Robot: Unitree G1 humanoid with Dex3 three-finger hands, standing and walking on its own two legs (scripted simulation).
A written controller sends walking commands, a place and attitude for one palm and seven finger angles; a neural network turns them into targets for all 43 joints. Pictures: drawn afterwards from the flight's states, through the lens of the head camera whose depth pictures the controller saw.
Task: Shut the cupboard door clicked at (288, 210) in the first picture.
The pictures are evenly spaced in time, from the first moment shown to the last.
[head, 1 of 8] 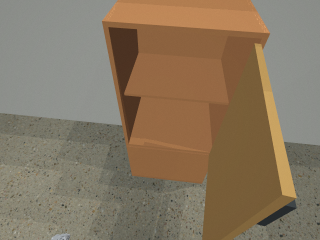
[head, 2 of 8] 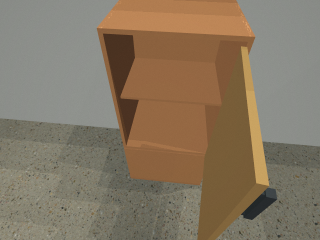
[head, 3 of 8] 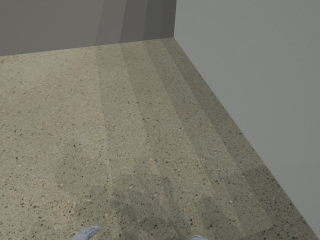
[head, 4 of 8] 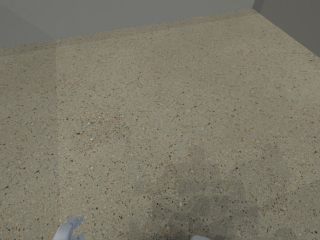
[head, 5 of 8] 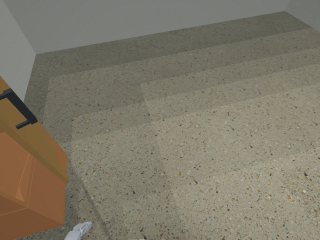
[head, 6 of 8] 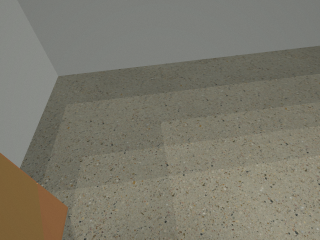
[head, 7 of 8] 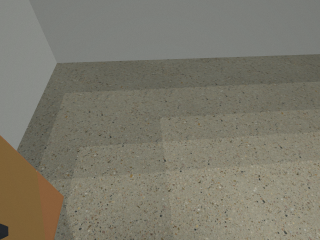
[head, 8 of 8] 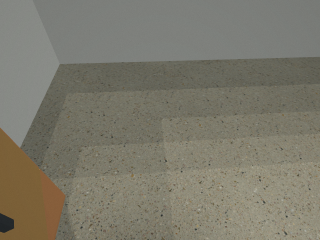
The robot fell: no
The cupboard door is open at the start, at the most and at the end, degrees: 83 83 23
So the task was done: no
